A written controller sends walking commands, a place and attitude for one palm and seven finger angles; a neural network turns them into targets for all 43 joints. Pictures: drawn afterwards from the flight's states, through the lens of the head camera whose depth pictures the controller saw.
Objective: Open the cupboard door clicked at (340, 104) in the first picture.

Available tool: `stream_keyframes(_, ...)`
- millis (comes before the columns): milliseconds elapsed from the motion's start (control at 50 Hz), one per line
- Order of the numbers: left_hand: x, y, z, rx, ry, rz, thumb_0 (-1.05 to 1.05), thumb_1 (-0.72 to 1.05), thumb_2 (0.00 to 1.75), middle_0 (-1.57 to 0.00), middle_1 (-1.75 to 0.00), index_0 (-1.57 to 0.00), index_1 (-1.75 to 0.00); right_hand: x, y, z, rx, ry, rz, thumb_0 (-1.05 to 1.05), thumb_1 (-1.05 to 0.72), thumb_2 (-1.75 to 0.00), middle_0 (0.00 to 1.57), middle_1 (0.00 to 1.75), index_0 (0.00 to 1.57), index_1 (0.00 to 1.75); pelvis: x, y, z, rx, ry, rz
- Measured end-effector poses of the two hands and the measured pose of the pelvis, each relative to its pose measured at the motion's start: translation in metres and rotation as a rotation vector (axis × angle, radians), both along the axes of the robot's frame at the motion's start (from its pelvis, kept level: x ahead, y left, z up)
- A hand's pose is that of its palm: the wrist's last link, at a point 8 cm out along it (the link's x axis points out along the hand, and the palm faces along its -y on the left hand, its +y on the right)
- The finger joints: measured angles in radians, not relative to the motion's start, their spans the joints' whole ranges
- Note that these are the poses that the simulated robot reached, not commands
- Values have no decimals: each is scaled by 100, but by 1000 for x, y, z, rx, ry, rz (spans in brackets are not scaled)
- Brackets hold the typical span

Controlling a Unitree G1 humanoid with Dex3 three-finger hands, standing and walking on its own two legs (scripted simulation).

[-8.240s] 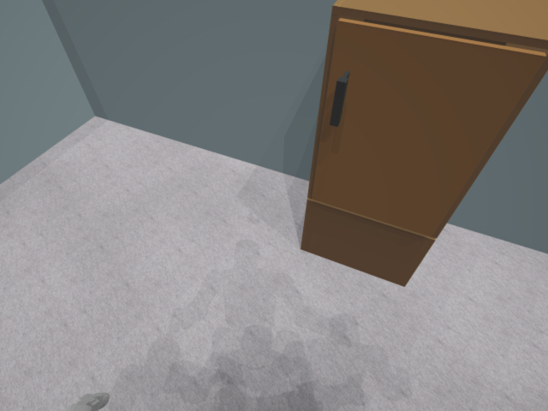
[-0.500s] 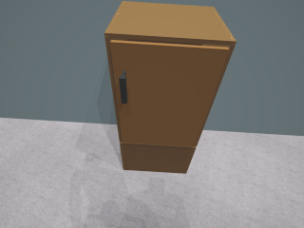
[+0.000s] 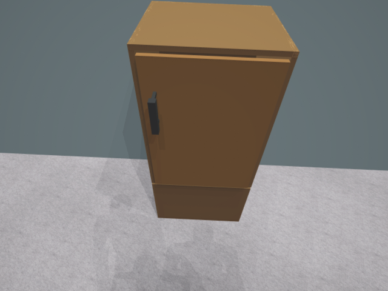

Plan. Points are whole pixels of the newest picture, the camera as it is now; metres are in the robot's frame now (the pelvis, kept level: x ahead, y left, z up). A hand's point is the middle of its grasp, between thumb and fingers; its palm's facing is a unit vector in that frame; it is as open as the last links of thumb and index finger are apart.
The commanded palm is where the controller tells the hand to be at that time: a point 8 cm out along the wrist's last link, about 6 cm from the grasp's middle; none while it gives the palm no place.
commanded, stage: shuffle to correct the standing spot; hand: left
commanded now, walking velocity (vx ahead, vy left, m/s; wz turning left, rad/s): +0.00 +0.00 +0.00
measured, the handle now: (155, 113) +0.61 +0.16 +0.02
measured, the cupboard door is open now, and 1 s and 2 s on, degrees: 0 0 0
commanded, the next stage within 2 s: come to a stop and stand still in 0.26 s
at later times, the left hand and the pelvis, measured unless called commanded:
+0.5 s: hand out of the picture -0.01 +0.12 -0.18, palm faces +0.06 -0.99 -0.15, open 7.4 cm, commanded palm none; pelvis +0.05 -0.03 +0.00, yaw -1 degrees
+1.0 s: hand out of the picture +0.07 +0.20 -0.18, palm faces +0.00 -0.97 -0.24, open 7.4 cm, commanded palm none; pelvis +0.03 +0.01 -0.01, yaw -1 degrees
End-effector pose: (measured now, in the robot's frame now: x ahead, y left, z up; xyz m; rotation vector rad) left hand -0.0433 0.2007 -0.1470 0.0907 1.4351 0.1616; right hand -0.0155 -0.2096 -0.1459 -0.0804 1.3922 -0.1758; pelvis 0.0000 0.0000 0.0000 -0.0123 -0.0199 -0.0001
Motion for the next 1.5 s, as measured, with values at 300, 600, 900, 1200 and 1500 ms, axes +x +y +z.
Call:
stream_keyframes(300,22,-8,1,-5,-1,-14,1,91,90,-20,-30,-20,-30,10,-11,0,-3,14,-17,1,-91,-90,20,30,20,30,17,-11,1,8,5,-11)
stream_keyframes(600,49,-40,1,-20,41,1,1,90,90,-20,-30,-20,-30,51,-31,0,-12,27,-6,1,-91,-90,20,30,20,30,56,-32,0,10,16,-16)
stream_keyframes(900,92,16,-5,60,-111,-61,2,91,90,-20,-30,-20,-30,92,-33,4,-70,-138,38,1,-92,-90,20,30,20,30,31,-9,-9,-9,-6,-16)
stream_keyframes(1200,105,62,13,107,-163,-111,1,91,90,-20,-30,-20,-30,85,-6,5,-42,-175,79,0,-92,-90,20,30,20,30,25,16,-4,9,18,-25)
stream_keyframes(1500,85,28,3,32,-21,-99,1,90,90,-20,-30,-20,-30,71,-23,7,-61,-53,60,1,-91,-90,20,30,20,30,43,4,0,17,32,-29)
